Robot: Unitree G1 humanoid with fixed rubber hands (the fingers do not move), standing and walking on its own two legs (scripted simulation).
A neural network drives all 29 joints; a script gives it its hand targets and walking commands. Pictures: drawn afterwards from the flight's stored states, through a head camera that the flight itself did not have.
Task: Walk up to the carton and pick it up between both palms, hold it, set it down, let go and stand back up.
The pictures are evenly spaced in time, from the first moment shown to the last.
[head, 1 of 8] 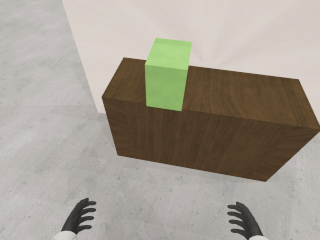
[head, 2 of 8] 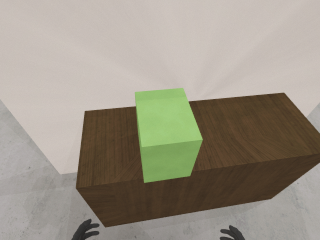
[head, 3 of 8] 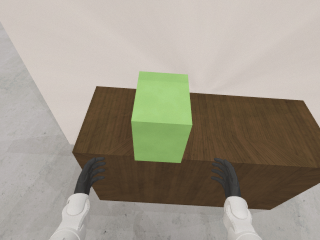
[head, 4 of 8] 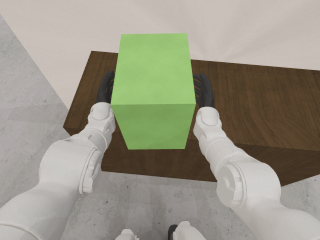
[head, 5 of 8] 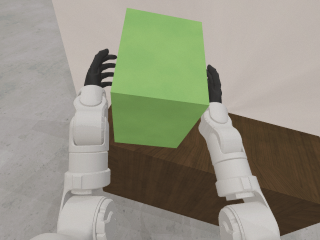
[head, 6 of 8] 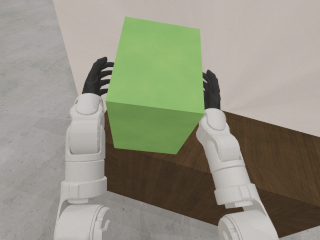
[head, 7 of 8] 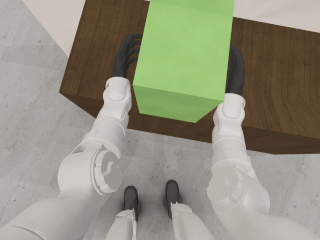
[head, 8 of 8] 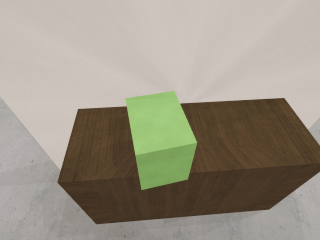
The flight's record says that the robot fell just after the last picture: no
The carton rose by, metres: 0.29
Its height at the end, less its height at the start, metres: +0.00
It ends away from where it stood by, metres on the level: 0.05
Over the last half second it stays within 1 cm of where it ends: yes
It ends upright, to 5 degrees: yes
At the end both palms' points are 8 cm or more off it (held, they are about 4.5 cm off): yes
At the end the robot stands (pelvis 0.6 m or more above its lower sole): yes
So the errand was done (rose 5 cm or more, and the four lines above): yes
